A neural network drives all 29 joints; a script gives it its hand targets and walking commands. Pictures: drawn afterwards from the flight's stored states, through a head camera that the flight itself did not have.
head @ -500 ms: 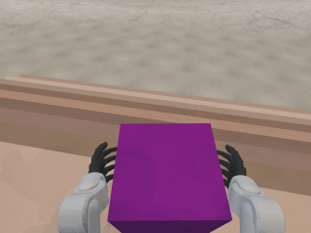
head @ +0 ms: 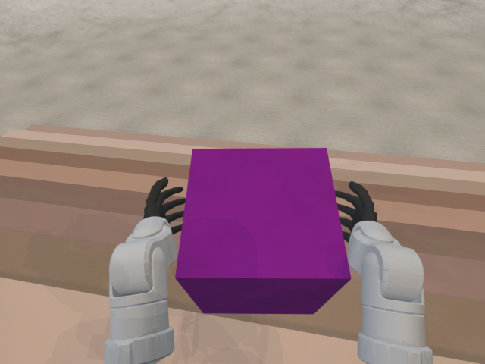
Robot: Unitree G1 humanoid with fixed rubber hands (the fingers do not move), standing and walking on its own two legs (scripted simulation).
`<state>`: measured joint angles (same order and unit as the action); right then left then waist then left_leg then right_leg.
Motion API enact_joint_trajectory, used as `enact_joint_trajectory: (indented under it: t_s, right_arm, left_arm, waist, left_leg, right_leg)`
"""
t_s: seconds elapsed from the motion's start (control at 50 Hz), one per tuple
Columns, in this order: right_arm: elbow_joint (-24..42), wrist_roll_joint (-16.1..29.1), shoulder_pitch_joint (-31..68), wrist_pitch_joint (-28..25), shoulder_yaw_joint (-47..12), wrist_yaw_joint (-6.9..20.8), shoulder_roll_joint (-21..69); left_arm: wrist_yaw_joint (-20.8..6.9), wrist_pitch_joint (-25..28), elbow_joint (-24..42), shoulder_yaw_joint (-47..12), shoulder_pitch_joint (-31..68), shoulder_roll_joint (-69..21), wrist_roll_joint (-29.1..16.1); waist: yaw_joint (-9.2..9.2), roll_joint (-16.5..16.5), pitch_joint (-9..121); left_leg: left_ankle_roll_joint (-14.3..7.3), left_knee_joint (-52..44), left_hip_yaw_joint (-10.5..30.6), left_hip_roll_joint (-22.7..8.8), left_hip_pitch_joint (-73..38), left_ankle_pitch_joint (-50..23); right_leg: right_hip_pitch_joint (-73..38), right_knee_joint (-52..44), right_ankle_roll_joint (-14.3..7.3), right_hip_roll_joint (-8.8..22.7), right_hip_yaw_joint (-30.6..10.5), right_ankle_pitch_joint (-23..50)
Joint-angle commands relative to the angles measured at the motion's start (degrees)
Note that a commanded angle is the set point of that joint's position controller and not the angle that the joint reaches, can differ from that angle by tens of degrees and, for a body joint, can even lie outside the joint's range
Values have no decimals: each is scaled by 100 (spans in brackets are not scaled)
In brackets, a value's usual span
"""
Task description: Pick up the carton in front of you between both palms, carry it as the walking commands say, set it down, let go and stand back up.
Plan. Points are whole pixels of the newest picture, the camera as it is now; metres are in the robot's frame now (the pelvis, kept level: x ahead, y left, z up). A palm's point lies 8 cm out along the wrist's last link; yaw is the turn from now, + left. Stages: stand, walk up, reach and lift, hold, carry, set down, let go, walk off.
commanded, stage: carry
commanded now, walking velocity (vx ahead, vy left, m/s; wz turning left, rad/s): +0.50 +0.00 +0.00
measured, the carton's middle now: (258, 239) +0.32 +0.00 +0.04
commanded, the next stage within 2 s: none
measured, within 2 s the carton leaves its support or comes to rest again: neither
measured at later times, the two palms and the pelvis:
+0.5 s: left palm (206, 105) +0.67 +0.12 +0.10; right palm (336, 105) +0.65 -0.19 +0.10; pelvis +0.31 -0.01 +0.00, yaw -1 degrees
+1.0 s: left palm (225, 94) +0.98 +0.11 -0.05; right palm (312, 90) +1.00 -0.21 -0.05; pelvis +0.66 -0.07 -0.15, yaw -1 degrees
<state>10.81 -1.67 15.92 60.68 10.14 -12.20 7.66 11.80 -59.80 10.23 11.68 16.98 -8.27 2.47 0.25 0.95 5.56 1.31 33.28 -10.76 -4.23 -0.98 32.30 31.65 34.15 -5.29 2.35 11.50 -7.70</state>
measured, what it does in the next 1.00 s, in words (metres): goes down: left foot, then right foot 0.13 m lower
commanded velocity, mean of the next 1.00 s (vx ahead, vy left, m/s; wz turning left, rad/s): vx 0.50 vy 0.00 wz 0.00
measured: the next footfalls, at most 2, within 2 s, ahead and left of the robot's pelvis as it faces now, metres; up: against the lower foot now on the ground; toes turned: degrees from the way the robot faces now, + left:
left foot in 0.42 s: +0.40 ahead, +0.06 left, +0.00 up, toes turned +3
right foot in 0.84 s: +0.66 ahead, -0.11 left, -0.13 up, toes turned -4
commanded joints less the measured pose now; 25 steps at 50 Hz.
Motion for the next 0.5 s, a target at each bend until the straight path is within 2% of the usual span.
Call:
enact_joint_trajectory:
  t_s: [0.0, 0.02, 0.04, 0.06, 0.08, 0.1, 0.14, 0.18, 0.22, 0.26, 0.28, 0.3, 0.32, 0.34, 0.36, 0.38, 0.4, 0.42, 0.44, 0.46, 0.48]
  right_arm:
    - [17, 714, 3151, -291, -2981, -70, 3550]
    - [-18, 725, 3390, -340, -2940, -90, 3591]
    - [-132, 721, 3655, -402, -2910, -93, 3862]
    - [-225, 712, 3872, -492, -2830, -72, 4084]
    - [-302, 669, 4067, -581, -2780, -37, 4274]
    - [-388, 607, 4236, -665, -2746, -4, 4373]
    - [-559, 514, 4355, -817, -2747, 35, 4440]
    - [-695, 452, 4345, -940, -2742, 39, 4402]
    - [-780, 407, 4292, -1007, -2707, 29, 4330]
    - [-781, 431, 4295, -1031, -2695, 32, 4252]
    - [-752, 455, 4328, -1024, -2686, 37, 4225]
    - [-719, 490, 4269, -1006, -2691, 45, 4194]
    - [-622, 522, 4211, -978, -2709, 60, 4155]
    - [-537, 565, 4178, -940, -2746, 74, 4119]
    - [-438, 571, 4160, -896, -2775, 86, 4089]
    - [-423, 599, 4025, -848, -2764, 89, 4037]
    - [-436, 611, 3846, -795, -2751, 94, 3984]
    - [-454, 620, 3693, -747, -2738, 105, 3930]
    - [-500, 663, 3800, -725, -2753, 94, 3877]
    - [-573, 792, 3686, -685, -2828, 111, 4018]
    - [-446, 992, 3809, -652, -3019, 168, 4210]
  left_arm:
    - [21, 198, -287, -2748, 2795, -3122, -674]
    - [-9, 259, -473, -2813, 2852, -3461, -844]
    - [-74, 349, -407, -2927, 3155, -3728, -996]
    - [-149, 430, -373, -3049, 3509, -4028, -1085]
    - [-221, 522, -299, -3122, 3853, -4252, -1138]
    - [-278, 612, -302, -3196, 4158, -4411, -1184]
    - [-352, 773, -371, -3322, 4466, -4579, -1254]
    - [-370, 889, -456, -3348, 4533, -4550, -1280]
    - [-341, 942, -544, -3314, 4437, -4453, -1238]
    - [-294, 949, -589, -3249, 4297, -4362, -1162]
    - [-269, 938, -610, -3247, 4214, -4335, -1116]
    - [-248, 921, -547, -3238, 4199, -4310, -1090]
    - [-227, 894, -526, -3212, 4128, -4253, -1062]
    - [-202, 860, -501, -3188, 3988, -4204, -1023]
    - [-175, 818, -475, -3169, 3881, -4136, -978]
    - [-148, 758, -444, -3108, 3757, -4105, -924]
    - [-118, 700, -411, -3102, 3679, -4069, -860]
    - [-81, 643, -378, -3059, 3695, -3972, -786]
    - [-76, 558, -355, -3035, 3480, -4049, -677]
    - [-71, 498, -288, -2945, 3387, -3889, -625]
    - [-56, 471, -218, -2846, 3507, -3886, -589]
  waist:
    - [316, -2107, 2272]
    - [409, -2016, 2256]
    - [405, -1646, 2161]
    - [394, -865, 2180]
    - [375, -481, 2113]
    - [321, -468, 2161]
    - [270, -563, 2179]
    - [253, -605, 2171]
    - [334, -668, 2100]
    - [375, -630, 1917]
    - [369, -521, 1726]
    - [372, -619, 1688]
    - [362, -855, 1669]
    - [340, -963, 1666]
    - [228, -1124, 1856]
    - [-38, -984, 2072]
    - [-373, -761, 2270]
    - [-814, -136, 2309]
    - [-563, 1526, 2607]
    - [-612, 2080, 2636]
    - [-678, 1260, 2387]
  left_leg:
    - [-100, 4177, 352, 673, 3406, -568]
    - [-232, 4922, 1084, 663, 4008, -370]
    - [-397, 5187, 1246, 414, 4211, -559]
    - [-484, 5192, 1251, 295, 4260, -684]
    - [-529, 4963, 1284, 141, 4232, -915]
    - [-554, 4696, 1313, 57, 4103, -1085]
    - [-544, 4272, 1202, 47, 4119, -1232]
    - [-522, 3838, 1073, 57, 4363, -1308]
    - [-492, 3224, 899, 106, 4609, -1486]
    - [-511, 2213, 812, 147, 4463, -1962]
    - [-494, 1413, 614, 292, 4123, -2445]
    - [-487, 804, 353, 471, 3632, -2717]
    - [-529, 768, 80, 662, 3195, -2666]
    - [-579, 562, 73, 680, 3049, -2546]
    - [-747, 710, 262, 533, 2770, -3006]
    - [-853, 821, -3, 734, 2252, -3142]
    - [-897, 249, -43, 803, 1375, -3168]
    - [-838, -73, 504, 386, 180, -3912]
    - [-1573, 24, 2708, -797, -1243, -5427]
    - [-2164, -293, 4022, -1270, -1928, -4792]
    - [-2206, -166, 3998, -1335, -1851, -4442]
  right_leg:
    - [-4673, -1381, -808, 2093, -4201, -1440]
    - [-4665, -1833, -984, 2052, -4679, -1224]
    - [-4430, -1507, -922, 1905, -3987, -319]
    - [-4184, -1202, -834, 1764, -3433, 425]
    - [-3825, -1086, -749, 1650, -2964, 824]
    - [-3591, -1119, -672, 1548, -2663, 685]
    - [-3479, -1097, -650, 1438, -2276, 788]
    - [-3579, -940, -714, 1353, -1977, 1351]
    - [-3763, -792, -748, 1253, -1726, 1955]
    - [-3663, -798, -706, 1056, -1483, 2223]
    - [-3383, -819, -607, 803, -1184, 2482]
    - [-3224, -799, -524, 618, -900, 2702]
    - [-3085, -738, -481, 615, -755, 3158]
    - [-3212, -587, -451, 662, -691, 3395]
    - [-3411, -104, -354, 847, -645, 3978]
    - [-3271, 523, -260, 764, -370, 4560]
    - [-2842, 1491, -143, 633, -180, 4490]
    - [-1755, 2730, -32, 371, -274, 3235]
    - [88, 4146, 180, -504, -563, -877]
    - [1514, 5040, 337, -803, -1066, -2440]
    - [2087, 5126, 268, -533, -1439, -2450]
